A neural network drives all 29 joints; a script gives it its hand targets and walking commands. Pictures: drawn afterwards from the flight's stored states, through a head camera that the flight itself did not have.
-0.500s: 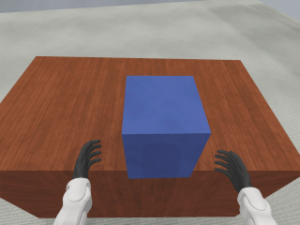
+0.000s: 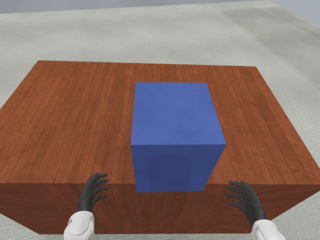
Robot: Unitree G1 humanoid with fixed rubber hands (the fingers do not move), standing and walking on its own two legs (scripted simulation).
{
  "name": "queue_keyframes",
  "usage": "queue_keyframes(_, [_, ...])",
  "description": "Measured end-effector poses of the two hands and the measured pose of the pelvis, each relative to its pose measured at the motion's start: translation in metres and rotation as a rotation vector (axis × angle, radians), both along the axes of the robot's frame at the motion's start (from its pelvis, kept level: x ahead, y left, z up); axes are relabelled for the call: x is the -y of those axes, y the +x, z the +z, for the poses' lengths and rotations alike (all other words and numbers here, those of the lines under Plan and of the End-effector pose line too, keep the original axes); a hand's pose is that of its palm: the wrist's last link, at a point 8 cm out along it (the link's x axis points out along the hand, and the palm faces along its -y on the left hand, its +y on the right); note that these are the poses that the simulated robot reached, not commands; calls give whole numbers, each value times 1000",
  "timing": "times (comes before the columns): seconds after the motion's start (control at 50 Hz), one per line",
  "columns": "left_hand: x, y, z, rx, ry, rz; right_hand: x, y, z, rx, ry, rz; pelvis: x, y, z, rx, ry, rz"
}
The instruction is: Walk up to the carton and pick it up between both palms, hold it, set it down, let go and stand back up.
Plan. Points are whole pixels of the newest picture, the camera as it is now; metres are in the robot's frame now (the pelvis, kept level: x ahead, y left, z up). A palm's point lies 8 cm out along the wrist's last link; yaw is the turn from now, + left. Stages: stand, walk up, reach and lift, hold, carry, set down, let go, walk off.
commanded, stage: set down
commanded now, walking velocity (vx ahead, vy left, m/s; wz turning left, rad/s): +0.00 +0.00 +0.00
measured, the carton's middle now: (170, 139) +0.38 +0.02 +0.02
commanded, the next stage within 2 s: let go in 0.30 s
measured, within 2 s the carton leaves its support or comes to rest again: neither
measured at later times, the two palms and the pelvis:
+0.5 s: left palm (88, 213) +0.18 +0.21 -0.06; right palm (250, 220) +0.21 -0.21 -0.06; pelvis +0.01 +0.00 +0.00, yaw +0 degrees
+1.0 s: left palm (77, 216) +0.17 +0.24 -0.07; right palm (263, 228) +0.20 -0.24 -0.07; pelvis +0.01 +0.00 +0.00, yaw +0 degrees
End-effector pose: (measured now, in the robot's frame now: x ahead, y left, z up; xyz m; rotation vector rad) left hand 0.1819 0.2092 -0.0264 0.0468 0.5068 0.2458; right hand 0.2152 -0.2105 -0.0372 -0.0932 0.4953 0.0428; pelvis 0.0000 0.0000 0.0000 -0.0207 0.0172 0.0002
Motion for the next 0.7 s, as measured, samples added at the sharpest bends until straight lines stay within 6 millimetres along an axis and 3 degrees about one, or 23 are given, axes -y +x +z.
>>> queue_keyframes(0.36, [3, -6, -27, -160, -31, -51, -5, -2, -18, -86, -71, -11, -1, 7, 0, -8, -1, 0])
queue_keyframes(0.7, [-4, -7, -40, -249, -16, -98, 1, -11, -30, -144, -115, -38, -2, 13, 0, -16, -2, 0])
